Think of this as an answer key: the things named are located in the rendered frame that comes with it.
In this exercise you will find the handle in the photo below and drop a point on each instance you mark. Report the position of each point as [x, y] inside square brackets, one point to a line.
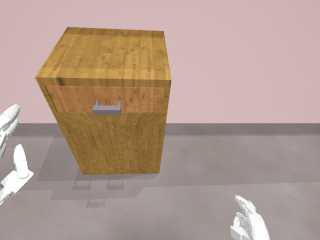
[107, 109]

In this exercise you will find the drawer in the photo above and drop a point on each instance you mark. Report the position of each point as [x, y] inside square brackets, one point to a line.
[83, 98]

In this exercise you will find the robot left hand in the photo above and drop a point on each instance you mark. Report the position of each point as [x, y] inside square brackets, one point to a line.
[16, 180]

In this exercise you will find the cabinet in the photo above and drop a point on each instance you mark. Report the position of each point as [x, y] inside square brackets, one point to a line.
[130, 143]

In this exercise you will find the robot right hand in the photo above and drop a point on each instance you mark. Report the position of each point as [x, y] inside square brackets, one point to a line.
[254, 227]

